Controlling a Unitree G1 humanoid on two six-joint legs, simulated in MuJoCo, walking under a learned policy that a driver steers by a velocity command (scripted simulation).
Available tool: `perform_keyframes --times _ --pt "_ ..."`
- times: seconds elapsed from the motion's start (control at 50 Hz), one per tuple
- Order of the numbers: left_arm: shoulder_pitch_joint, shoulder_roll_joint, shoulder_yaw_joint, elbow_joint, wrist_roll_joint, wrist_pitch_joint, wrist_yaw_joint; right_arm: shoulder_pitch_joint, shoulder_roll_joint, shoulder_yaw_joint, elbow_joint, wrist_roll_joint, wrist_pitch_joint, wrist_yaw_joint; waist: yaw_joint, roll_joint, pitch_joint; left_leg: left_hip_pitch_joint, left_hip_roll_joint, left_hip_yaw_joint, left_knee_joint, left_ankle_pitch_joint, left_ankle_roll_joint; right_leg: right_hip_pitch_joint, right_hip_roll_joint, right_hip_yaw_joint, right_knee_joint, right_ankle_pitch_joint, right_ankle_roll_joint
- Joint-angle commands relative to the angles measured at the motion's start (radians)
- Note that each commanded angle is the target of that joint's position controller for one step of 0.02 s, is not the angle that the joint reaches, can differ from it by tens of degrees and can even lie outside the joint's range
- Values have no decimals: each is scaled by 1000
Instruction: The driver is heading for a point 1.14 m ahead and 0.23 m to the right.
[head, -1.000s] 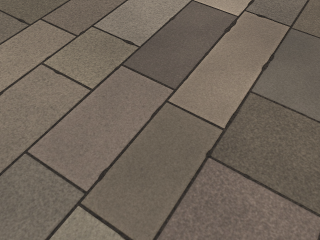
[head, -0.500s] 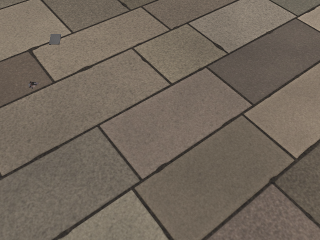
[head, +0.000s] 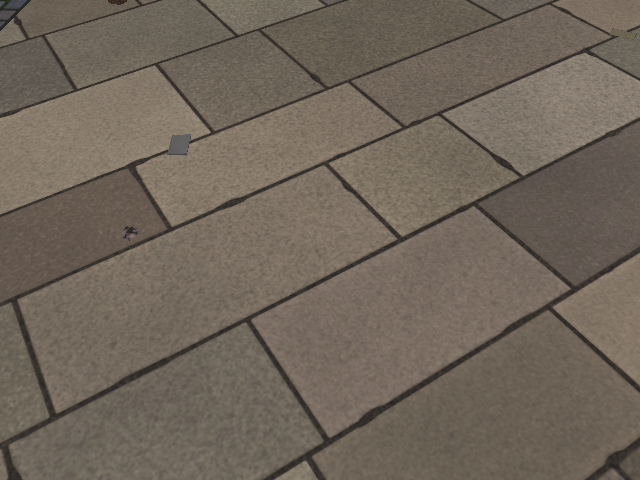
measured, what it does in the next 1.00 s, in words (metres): walks ahead, turning right: left foot, then right foot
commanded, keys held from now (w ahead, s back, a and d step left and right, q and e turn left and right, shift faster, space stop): w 0.32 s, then w+e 0.68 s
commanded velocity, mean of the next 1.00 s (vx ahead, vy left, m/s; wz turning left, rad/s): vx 0.48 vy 0.00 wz -0.25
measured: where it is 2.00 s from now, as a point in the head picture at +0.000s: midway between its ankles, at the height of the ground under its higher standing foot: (424, 290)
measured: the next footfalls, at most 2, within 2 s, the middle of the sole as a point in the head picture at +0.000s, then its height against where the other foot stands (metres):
left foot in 0.40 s outside the picture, level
right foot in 0.96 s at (410, 432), level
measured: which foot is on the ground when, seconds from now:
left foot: up 0.00-0.38, down 0.40-0.96, up 0.98-1.00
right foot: down 0.00-0.42, up 0.44-0.94, down 0.96-1.00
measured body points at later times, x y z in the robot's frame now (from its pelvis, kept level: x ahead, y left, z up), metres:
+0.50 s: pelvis +0.25 +0.05 -0.01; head +0.29 +0.05 +0.44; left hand +0.26 +0.33 -0.14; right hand +0.45 -0.20 -0.08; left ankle +0.33 +0.14 -0.73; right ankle +0.07 -0.10 -0.65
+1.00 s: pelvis +0.51 -0.03 -0.02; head +0.56 -0.05 +0.43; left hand +0.79 +0.15 -0.10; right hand +0.47 -0.32 -0.15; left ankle +0.36 +0.15 -0.68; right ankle +0.60 -0.13 -0.73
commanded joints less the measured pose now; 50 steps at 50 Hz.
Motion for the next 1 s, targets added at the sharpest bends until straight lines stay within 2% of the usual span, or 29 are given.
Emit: perform_keyframes --times 0.02,0.06,0.1,0.16,0.22,0.28,0.34,0.36,0.38,0.4,0.42,0.44,0.46,0.48,0.5,0.52,0.54,0.56,0.64,0.74,0.8,0.84,0.86,0.9,0.92,0.94,0.96,0.98,1.0 --pt "203 165 44 -7 1 -8 2 -124 -129 -30 -131 12 -53 -1 93 -198 80 -619 68 -6 379 0 5 414 -364 617 -329 -423 -230" --pt "139 138 29 -20 7 -4 4 -138 -103 -29 -122 -6 -56 5 66 -155 98 -594 112 7 340 137 -2 346 -302 472 -349 -225 -196" --pt "116 128 22 -22 9 -1 7 -145 -73 -24 -116 -8 -52 12 51 -164 102 -520 124 38 278 232 -25 271 -247 347 -384 -48 -180" --pt "130 136 22 0 2 4 15 -202 -38 -11 -120 -12 -49 12 64 -140 101 -459 117 74 108 352 -59 243 -208 215 -400 155 -172" --pt "171 159 26 30 -6 14 21 -292 -7 3 -134 -8 -57 23 98 -141 108 -359 92 102 -91 469 -66 222 -190 133 -392 240 -154" --pt "214 177 31 58 -16 22 21 -358 -20 2 -151 4 -63 39 114 -144 130 -308 77 104 -189 496 -50 248 -229 138 -384 238 -154" --pt "219 189 38 78 -23 35 24 -364 -52 -9 -163 5 -69 49 85 -148 136 -266 69 89 -252 429 -5 324 -273 159 -336 344 -133" --pt "212 200 41 80 -22 41 27 -328 -71 -18 -157 2 -72 47 55 -154 112 -202 51 98 -265 393 11 342 -272 160 -284 474 -123" --pt "196 208 43 80 -22 46 29 -235 -98 -34 -136 -2 -73 40 -5 -153 51 -60 24 120 -291 384 34 333 -247 137 -173 641 -106" --pt "192 190 34 74 -14 48 31 -78 -143 -57 -94 -5 -70 28 -83 -141 -58 183 36 116 -283 402 63 249 -196 102 15 673 -78" --pt "199 117 6 41 18 45 31 114 -224 -77 -67 -20 -63 12 -144 -4 -241 516 256 -113 -232 406 121 25 -125 68 351 342 -40" --pt "348 8 -23 33 -10 29 28 128 -266 -79 -52 -31 -59 20 -56 284 -390 755 461 -575 -375 111 250 -296 30 108 662 -318 9" --pt "264 128 6 48 -38 20 25 105 -161 -55 -60 -23 -57 18 -100 169 -291 662 430 -587 -462 -16 209 -390 -16 190 760 -298 7" --pt "161 168 22 17 -52 19 23 47 -123 -42 -53 -16 -58 13 -92 111 -135 530 403 -422 -477 20 172 -440 -57 159 766 -206 3" --pt "116 154 19 8 -39 19 27 -16 -105 -35 -51 -19 -60 13 -57 34 -61 394 367 -316 -501 146 158 -405 -99 138 731 -121 6" --pt "103 142 23 8 -24 24 28 -63 -79 -31 -46 -26 -64 16 -25 32 -10 293 327 -226 -531 235 152 -369 -126 139 686 -64 11" --pt "132 125 25 17 -26 37 25 -89 -66 -29 -41 -34 -73 15 7 65 -1 226 305 -157 -563 287 147 -307 -149 147 668 -22 15" --pt "149 107 23 26 -31 49 24 -106 -54 -31 -33 -34 -82 15 21 67 8 192 292 -109 -593 317 152 -281 -155 142 658 -6 20" --pt "87 74 21 0 -21 77 30 -110 -77 -44 12 -31 -101 8 34 16 85 144 295 41 -651 455 161 -357 -161 154 575 93 41" --pt "-56 52 9 -45 -17 59 -1 -85 -116 -52 41 -29 -87 -8 -14 -13 125 199 265 201 -664 524 133 -358 -140 83 280 321 32" --pt "-162 37 -1 -94 -17 56 -22 -24 -145 -60 69 -18 -67 -14 -59 -31 158 297 298 239 -647 553 126 -389 -131 34 166 319 11" --pt "-203 43 0 -126 -19 57 -35 -1 -159 -65 83 -7 -49 -15 -66 -26 165 377 318 259 -608 616 115 -408 -118 5 120 264 -10" --pt "-208 51 3 -139 -19 57 -41 -2 -169 -68 85 -2 -40 -16 -57 -17 157 405 324 273 -574 703 106 -392 -103 -14 103 223 -25" --pt "-163 86 22 -148 -17 64 -45 -17 -201 -76 80 5 -25 -24 -10 27 94 441 323 302 -442 1042 84 -277 -36 -73 100 118 -64" --pt "-80 116 39 -135 -18 69 -43 -27 -213 -79 75 8 -16 -28 41 43 38 438 315 313 -312 1178 73 -167 6 -97 101 71 -89" --pt "67 162 67 -102 -20 72 -33 -46 -212 -77 69 14 -11 -31 128 32 -38 366 286 335 -114 1182 47 43 49 -102 43 108 -125" --pt "232 235 102 -63 -21 84 -13 -39 -177 -61 56 0 -18 -35 202 -42 -127 138 244 333 176 923 3 353 -8 38 11 133 -174" --pt "193 342 114 -68 -28 78 -5 57 -19 -13 -1 -40 -42 -20 65 -316 -188 -330 32 260 538 -72 -63 673 -266 602 -67 -12 -352" --pt "222 270 90 -106 -18 59 -11 -27 -91 -18 -13 -10 -84 -5 134 -203 -340 -443 0 9 656 -152 -52 741 -349 878 -218 -138 -409"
